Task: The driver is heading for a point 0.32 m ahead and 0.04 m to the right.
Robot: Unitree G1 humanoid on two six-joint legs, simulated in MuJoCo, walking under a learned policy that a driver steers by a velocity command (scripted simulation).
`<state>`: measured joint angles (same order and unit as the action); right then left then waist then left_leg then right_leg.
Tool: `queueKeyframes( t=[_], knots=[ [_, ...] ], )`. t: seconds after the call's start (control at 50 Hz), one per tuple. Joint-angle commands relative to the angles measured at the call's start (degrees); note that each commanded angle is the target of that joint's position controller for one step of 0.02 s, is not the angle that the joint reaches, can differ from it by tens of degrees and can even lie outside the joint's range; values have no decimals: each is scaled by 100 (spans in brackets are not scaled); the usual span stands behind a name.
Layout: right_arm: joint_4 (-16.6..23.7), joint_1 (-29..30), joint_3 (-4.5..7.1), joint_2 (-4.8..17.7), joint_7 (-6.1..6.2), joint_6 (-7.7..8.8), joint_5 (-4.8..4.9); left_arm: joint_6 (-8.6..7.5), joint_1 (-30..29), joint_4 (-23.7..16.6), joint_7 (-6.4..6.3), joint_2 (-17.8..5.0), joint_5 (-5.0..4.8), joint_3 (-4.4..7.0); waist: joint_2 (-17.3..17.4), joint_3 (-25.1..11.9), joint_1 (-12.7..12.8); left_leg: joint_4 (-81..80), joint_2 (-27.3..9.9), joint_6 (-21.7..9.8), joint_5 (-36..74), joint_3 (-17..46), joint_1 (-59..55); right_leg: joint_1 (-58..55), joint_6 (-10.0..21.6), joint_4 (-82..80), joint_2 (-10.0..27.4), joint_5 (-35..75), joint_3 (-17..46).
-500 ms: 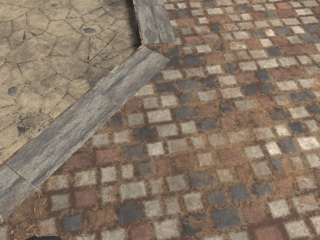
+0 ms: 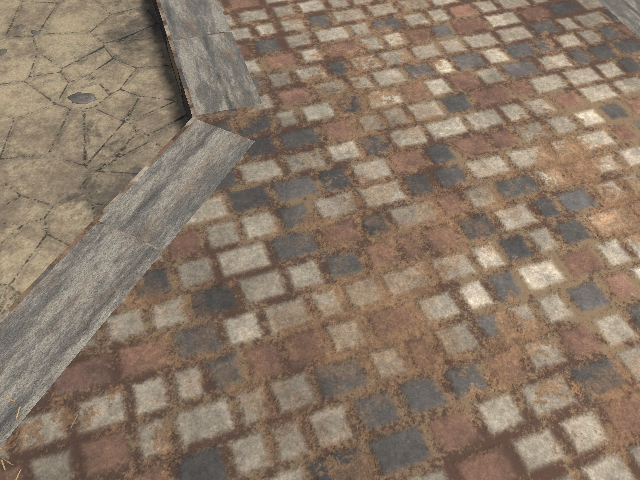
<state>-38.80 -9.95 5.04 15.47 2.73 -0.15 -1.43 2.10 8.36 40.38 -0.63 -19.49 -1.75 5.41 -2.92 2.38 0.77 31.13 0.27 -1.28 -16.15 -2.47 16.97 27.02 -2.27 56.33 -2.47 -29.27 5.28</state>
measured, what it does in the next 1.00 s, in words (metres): steps on the spot: right foot, then left foot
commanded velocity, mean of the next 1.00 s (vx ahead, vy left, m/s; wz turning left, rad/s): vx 0.00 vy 0.00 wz -0.06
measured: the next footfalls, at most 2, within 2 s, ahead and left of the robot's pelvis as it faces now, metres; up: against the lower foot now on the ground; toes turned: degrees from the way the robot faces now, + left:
right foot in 0.28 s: +0.02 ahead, -0.16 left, +0.00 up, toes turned -19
left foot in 0.78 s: +0.08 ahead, +0.05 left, +0.00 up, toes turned -7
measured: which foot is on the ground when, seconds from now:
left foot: down 0.00-0.28, up 0.30-0.76, down 0.78-1.00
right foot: up 0.00-0.26, down 0.28-0.78, up 0.80-1.00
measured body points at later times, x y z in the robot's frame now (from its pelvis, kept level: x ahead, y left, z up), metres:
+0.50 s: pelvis +0.01 -0.06 +0.01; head +0.04 -0.10 +0.46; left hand +0.27 +0.13 -0.07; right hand +0.05 -0.38 -0.10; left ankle +0.08 +0.08 -0.66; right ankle -0.01 -0.14 -0.73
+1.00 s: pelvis +0.05 -0.03 +0.01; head +0.11 +0.01 +0.46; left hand +0.25 +0.25 -0.09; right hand +0.18 -0.33 -0.07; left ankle +0.04 +0.06 -0.73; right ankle +0.05 -0.19 -0.65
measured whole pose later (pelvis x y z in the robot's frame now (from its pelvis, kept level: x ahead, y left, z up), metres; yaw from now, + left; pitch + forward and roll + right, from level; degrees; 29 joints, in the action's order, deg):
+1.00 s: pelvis +0.05 -0.03 +0.01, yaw +1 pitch +4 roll -3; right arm -36.4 -13.3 5.0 18.1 2.0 -1.7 1.6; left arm 0.3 1.5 37.9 -1.4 -17.8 0.2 5.5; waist -1.7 3.9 -0.9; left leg 25.7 3.4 -3.6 -12.9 7.2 15.6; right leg 31.7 -5.0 59.7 -2.7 -22.3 5.5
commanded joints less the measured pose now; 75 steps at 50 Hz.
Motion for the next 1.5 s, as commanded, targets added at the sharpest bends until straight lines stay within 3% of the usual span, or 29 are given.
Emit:
queueKeyframes(
  t=[0.02, 0.14, 0.22, 0.26, 0.28, 0.3, 0.32, 0.34, 0.38, 0.48, 0.52, 0.58, 0.74, 0.76, 0.78, 0.8, 0.82, 0.84, 0.88, 1.0, 1.14, 1.18, 1.22, 1.24, 1.26, 1.28, 1.32, 1.4, 1.5],
  knots=[
    [522, 386, 134, 681, 82, 88, 54, 60, 3, -430, 38, -361, -24, 140, 766, -578, 80, -1047, -1855, -1124, 3006, 1277, -1285, 1261, -282, 1220, 590, 142, -140],
    [464, 255, 264, 1021, 120, 8, 46, 135, -413, -891, 237, -97, -1, 18, 1059, -739, -209, -1052, -1792, -1038, 2757, 41, -1194, 369, -273, -465, 731, 799, -747],
    [393, 299, 341, 1125, -86, 67, 233, 277, -188, -949, 297, -331, -6, 163, 1169, -782, -76, -646, -2020, -734, 2366, -335, -1063, -479, 58, -1616, 553, 1082, -1149],
    [217, 64, 303, 858, -178, 72, 292, 291, 385, -791, 199, -507, 11, 317, 712, -844, 172, 419, -1689, -187, 1592, -816, -496, -1606, 431, -2678, 261, 1906, -1078],
    [277, 15, 254, 658, -207, 73, 155, 239, 847, -779, 86, -1162, 27, 534, -586, -753, 305, 2074, -1112, 317, -58, -1175, 967, -2707, 923, -3175, 1016, 4079, 381],
    [829, 488, 118, 364, -162, 111, -46, 103, 716, -1011, 82, -1800, 243, 588, -1862, -1004, 133, 3600, -159, 717, -2563, -472, 2770, -3158, 2231, -3303, 2345, 5255, 3001],
    [844, 938, 182, 667, -101, 119, -1, -90, 815, -999, 166, -1482, 323, 523, -920, -1468, 558, 4295, -137, 658, -2449, 543, 2904, -3035, 2515, -3580, 2480, 4600, 2927],
    [860, 1047, 186, 703, -66, 137, 123, -204, 676, -920, 146, -1313, 276, 441, -739, -1149, 386, 4293, -171, 499, -1906, 723, 2953, -2779, 2225, -3646, 2156, 3980, 2449],
    [496, 562, 242, 875, 38, 74, 75, -171, -129, -983, -10, -668, 62, 216, -285, -889, -40, 3823, -443, 462, -910, 668, 2697, -2246, 1608, -3476, 1763, 3934, 1367],
    [48, -10, -24, 256, -107, -46, 157, -225, -376, -728, -115, 87, 300, -155, -275, -1161, -214, 2387, -531, 577, 95, 409, 946, -1570, 1319, -3512, 1248, 4097, -17],
    [117, 218, -84, 264, -174, -78, 189, -246, -284, -585, -99, -38, 373, -134, -502, -895, -10, 1686, -547, 553, 102, 348, 541, -1393, 1387, -3669, 1355, 3430, -84],
    [366, 427, 55, 839, -200, -126, 283, -160, -150, -488, -100, -623, 341, 53, -559, -361, 197, 1676, -430, 465, -527, 167, 954, -1488, 1649, -3785, 1797, 2782, 312],
    [379, -197, 49, 530, -385, -142, 342, -4, -433, -498, -206, -520, 134, 130, -323, -579, -110, 554, -252, 145, -410, -280, 597, -2241, 1302, -2884, 2051, 4406, -181],
    [335, -410, 89, 577, -378, -132, 328, 3, -403, -462, -211, -468, 83, 138, -231, -638, -236, -122, -132, -12, 283, -261, 117, -2040, 1014, -2464, 1867, 4131, -484],
    [315, -664, 237, 977, -304, -111, 287, -30, -214, -438, -193, -323, 129, 137, 547, -759, -246, -678, -446, -354, 1884, 644, -704, -1345, 507, -1359, 1367, 3125, -999],
    [429, -841, 443, 1838, -216, -46, 221, -97, -646, -832, -153, 37, 404, 19, 2287, -793, -168, -709, -1867, -1376, 4704, 3037, -1904, 760, -132, 384, 282, -64, -1267],
    [504, -1072, 363, 1619, -274, 53, 20, -190, -1145, -953, -129, -32, 358, 3, 1885, -1335, -591, -914, -2274, -2193, 4822, 3674, -2196, 1410, -178, 1386, -132, -1216, -228],
    [506, -878, 321, 1470, -285, 139, 22, -232, -1127, -906, -93, -180, 235, 48, 1183, -1199, -465, -874, -2021, -2009, 4549, 3203, -2270, 1604, -116, 1736, 36, -887, 69],
    [565, -328, 277, 1236, -176, 108, 297, -260, -992, -766, -118, -227, 231, 78, 568, -924, -178, -777, -1466, -1429, 4063, 2520, -2088, 1735, -113, 1325, 207, 42, 129],
    [721, -192, 296, 1302, 18, -130, 304, -279, -860, -627, -73, -72, 172, 46, 776, -924, -89, -825, -920, -1163, 3451, 2468, -1634, 994, -371, -198, -128, 933, 100],
    [936, 124, 326, 1360, -8, -248, 280, -378, -887, -584, -19, -207, 138, 93, 1288, -810, -145, -587, -654, -941, 2534, 3250, -887, 100, -311, -1551, -336, 1150, 275],
    [977, 145, 280, 1274, -41, -249, 338, -466, -689, -536, 56, -299, 50, 132, 1318, -956, -130, -798, -504, -909, 216, 3503, -517, -543, -179, -2147, -279, 1174, 237],
    [1017, 332, 186, 1159, -86, -216, 297, -554, -367, -423, 90, -340, -27, 206, 1402, -587, 122, -710, -208, -793, -1355, 3504, 252, -1521, -17, -3066, -182, 1614, 37],
    [993, 209, 91, 893, -80, -184, 240, -577, -205, -396, 61, -476, 59, 256, 1199, -610, 163, -78, 94, -562, -1456, 3162, 555, -2120, 150, -3446, 232, 1759, 272],
    [931, -210, -72, 381, -92, -165, 115, -582, 50, -449, 39, -732, 233, 260, 106, -1029, -7, 1598, 716, -226, -2073, 2237, 888, -2763, 615, -3754, 1492, 1601, 1638],
    [1260, -177, 31, 715, -51, -88, 213, -615, 173, -385, 86, -1090, 473, 310, -1096, -510, -255, 2445, 924, -29, -2332, 1849, 2146, -2484, 1520, -4245, 2350, 1597, 3642],
    [1012, 21, 219, 1425, -15, -78, 145, -631, -303, -523, 56, -443, 271, 142, -386, -92, -199, 3376, 244, 331, -1488, 1568, 2152, -1925, 1710, -4020, 2151, 1925, 2702],
    [972, 199, 39, 818, -110, -106, 201, -444, 2, -345, -100, -385, 192, 35, -374, -242, -7, 3257, 172, 570, -771, 1048, 1840, -1891, 1423, -3956, 1371, 3197, 1104],
    [977, 480, -169, 444, -171, -72, 181, -329, 194, -167, -80, -595, 158, 51, -649, -643, 128, 1458, -20, 620, -663, 521, 781, -2011, 1479, -3692, 1363, 4398, 449]
  ],
)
